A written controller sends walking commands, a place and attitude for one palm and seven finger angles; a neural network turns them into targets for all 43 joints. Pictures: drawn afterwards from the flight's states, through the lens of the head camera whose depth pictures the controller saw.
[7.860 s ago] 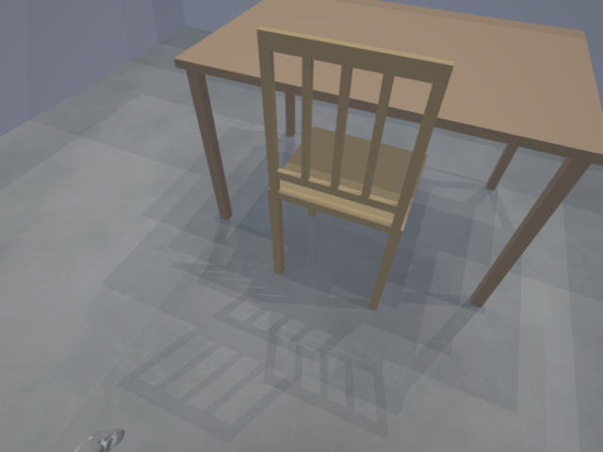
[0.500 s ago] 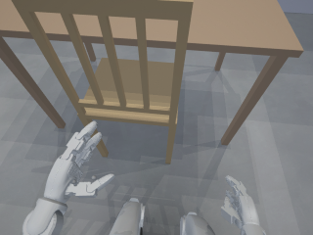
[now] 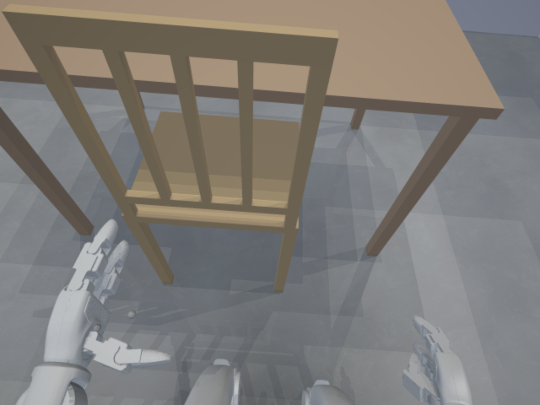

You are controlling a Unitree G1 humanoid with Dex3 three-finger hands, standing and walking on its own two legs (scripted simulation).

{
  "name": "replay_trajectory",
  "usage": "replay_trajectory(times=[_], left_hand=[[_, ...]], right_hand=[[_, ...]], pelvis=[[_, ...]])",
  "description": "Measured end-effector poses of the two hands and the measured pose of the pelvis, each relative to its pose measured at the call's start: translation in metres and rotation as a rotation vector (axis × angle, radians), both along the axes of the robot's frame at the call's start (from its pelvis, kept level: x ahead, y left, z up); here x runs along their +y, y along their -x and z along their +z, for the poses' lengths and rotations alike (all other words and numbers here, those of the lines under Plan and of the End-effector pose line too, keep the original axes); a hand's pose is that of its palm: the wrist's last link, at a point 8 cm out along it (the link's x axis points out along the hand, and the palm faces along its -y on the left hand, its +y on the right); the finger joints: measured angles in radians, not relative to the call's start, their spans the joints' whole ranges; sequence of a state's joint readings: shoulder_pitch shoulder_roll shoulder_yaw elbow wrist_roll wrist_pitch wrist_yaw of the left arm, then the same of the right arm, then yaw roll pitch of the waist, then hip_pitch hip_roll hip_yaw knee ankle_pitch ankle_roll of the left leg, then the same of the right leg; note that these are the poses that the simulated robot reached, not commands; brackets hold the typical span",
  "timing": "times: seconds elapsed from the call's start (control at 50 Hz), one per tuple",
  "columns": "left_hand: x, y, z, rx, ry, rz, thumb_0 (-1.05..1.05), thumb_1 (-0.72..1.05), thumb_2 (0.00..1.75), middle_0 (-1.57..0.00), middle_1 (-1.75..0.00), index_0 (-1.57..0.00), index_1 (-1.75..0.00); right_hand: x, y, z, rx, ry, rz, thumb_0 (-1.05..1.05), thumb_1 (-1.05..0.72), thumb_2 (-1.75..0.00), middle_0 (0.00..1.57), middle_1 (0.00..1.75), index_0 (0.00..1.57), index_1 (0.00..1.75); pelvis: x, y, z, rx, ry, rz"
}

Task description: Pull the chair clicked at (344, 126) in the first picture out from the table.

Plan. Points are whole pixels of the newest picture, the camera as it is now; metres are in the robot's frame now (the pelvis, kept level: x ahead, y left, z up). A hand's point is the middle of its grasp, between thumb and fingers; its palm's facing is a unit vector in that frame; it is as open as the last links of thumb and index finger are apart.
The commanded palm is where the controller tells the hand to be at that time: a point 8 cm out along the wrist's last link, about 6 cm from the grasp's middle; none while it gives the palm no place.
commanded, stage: raise the hand toward the chair's back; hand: left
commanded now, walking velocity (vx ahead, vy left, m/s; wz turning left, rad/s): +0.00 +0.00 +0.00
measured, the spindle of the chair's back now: (196, 143) +0.53 +0.16 +0.04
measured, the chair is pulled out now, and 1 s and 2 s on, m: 0.00 0.00 0.00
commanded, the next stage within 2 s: aim the fingers beside a spindle in 0.90 s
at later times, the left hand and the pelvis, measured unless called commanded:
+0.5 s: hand (118, 299) +0.25 +0.21 +0.04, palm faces -0.03 -1.00 -0.05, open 16.9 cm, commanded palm +0.22 +0.27 +0.05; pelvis +0.00 +0.00 +0.01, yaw +1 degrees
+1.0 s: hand (127, 299) +0.24 +0.20 +0.06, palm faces +0.02 -1.00 -0.07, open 16.9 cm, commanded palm +0.22 +0.25 +0.05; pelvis +0.00 -0.01 +0.01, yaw +1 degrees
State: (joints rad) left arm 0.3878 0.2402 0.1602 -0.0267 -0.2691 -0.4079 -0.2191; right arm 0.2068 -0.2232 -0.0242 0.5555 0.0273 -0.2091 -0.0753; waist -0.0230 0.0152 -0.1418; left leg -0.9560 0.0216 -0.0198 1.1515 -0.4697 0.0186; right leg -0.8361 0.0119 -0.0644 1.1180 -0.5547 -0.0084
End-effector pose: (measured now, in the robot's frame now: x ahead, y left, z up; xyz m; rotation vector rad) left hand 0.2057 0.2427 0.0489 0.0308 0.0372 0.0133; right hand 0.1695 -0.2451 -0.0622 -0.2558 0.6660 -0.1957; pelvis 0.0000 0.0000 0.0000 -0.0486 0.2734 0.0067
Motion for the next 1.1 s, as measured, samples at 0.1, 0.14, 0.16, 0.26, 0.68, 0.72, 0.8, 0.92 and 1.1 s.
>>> replay_trajectory(times=[0.1,0.14,0.16,0.26,0.68,0.72,0.8,0.92,1.1], left_hand=[[0.012,-0.006,0.009,-0.04,-0.037,0.031,0.0,-0.4,0.34,-0.07,-0.1,-0.07,-0.09],[0.012,-0.007,0.001,0.008,-0.034,0.0,-0.01,-0.43,0.33,-0.07,-0.09,-0.07,-0.09],[0.011,-0.007,-0.003,0.037,-0.029,-0.016,-0.01,-0.44,0.32,-0.06,-0.09,-0.07,-0.09],[0.014,-0.005,-0.005,0.076,-0.007,-0.031,-0.01,-0.47,0.31,-0.06,-0.09,-0.07,-0.08],[0.017,-0.016,0.015,-0.016,-0.039,0.009,-0.01,-0.5,0.3,-0.06,-0.08,-0.07,-0.08],[0.018,-0.016,0.014,-0.027,-0.045,0.019,-0.01,-0.5,0.3,-0.06,-0.08,-0.07,-0.08],[0.014,-0.016,0.003,0.029,-0.032,-0.008,-0.01,-0.5,0.3,-0.06,-0.08,-0.06,-0.08],[0.004,-0.012,0.005,0.046,-0.023,-0.03,-0.01,-0.5,0.3,-0.06,-0.08,-0.06,-0.08],[0.006,-0.022,0.004,0.018,-0.036,-0.004,-0.01,-0.5,0.3,-0.06,-0.08,-0.06,-0.08]], right_hand=[[0.02,-0.02,0.004,-0.026,-0.035,0.071,0.01,-0.9,-0.9,0.2,0.3,0.2,0.3],[0.026,-0.024,0.003,-0.025,-0.046,0.089,0.01,-0.9,-0.9,0.2,0.3,0.21,0.3],[0.028,-0.025,0.003,-0.024,-0.049,0.094,0.01,-0.9,-0.9,0.2,0.3,0.21,0.3],[0.031,-0.021,0.005,-0.005,-0.049,0.089,0.01,-0.9,-0.9,0.2,0.3,0.21,0.3],[-0.004,0.021,0.003,0.068,-0.007,0.004,0.01,-0.9,-0.9,0.2,0.3,0.21,0.3],[-0.005,0.02,0.0,0.07,-0.01,0.012,0.01,-0.9,-0.9,0.2,0.3,0.21,0.3],[-0.005,0.016,-0.004,0.068,-0.022,0.019,0.01,-0.9,-0.9,0.2,0.3,0.21,0.3],[-0.004,0.009,0.0,0.041,-0.034,0.019,0.01,-0.9,-0.9,0.2,0.3,0.21,0.3],[-0.005,0.0,-0.006,0.037,-0.04,0.046,0.01,-0.9,-0.9,0.2,0.3,0.21,0.3]], pelvis=[[0.004,-0.003,0.001,-0.002,0.006,0.012],[0.005,-0.003,0.001,-0.002,0.007,0.013],[0.005,-0.003,0.002,-0.003,0.007,0.013],[0.006,-0.005,0.005,-0.009,0.008,0.01],[-0.001,-0.003,0.01,-0.019,-0.001,0.007],[-0.003,-0.002,0.008,-0.016,-0.001,0.01],[-0.005,0.0,0.007,-0.015,-0.002,0.01],[-0.009,-0.003,0.01,-0.02,-0.006,0.008],[-0.013,-0.004,0.006,-0.008,-0.007,0.015]])
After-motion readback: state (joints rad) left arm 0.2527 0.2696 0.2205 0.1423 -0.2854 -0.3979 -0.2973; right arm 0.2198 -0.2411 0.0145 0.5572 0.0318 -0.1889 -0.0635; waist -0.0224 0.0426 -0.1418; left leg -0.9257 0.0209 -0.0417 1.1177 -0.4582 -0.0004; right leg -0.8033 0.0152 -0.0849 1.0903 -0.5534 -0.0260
